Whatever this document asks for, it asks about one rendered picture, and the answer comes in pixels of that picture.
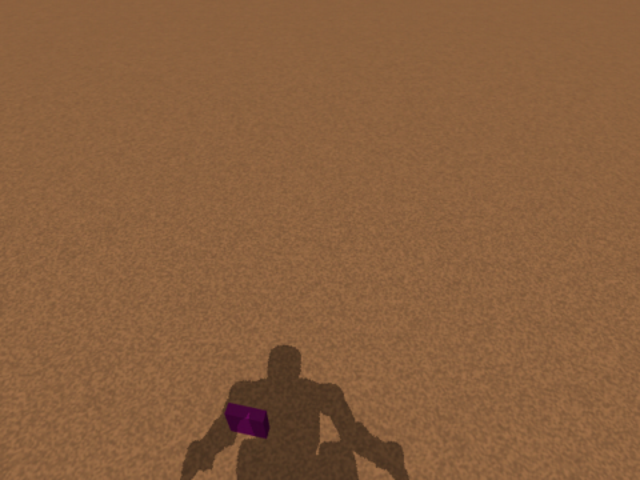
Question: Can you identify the carton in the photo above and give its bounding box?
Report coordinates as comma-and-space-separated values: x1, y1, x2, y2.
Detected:
225, 403, 270, 439

